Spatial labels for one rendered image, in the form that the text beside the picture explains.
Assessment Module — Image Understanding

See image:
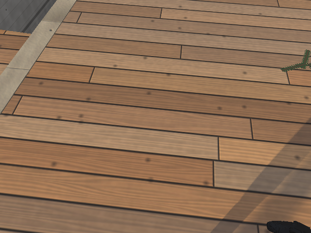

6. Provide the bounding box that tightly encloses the robot right hand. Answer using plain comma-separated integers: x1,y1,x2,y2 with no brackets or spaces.
266,220,311,233

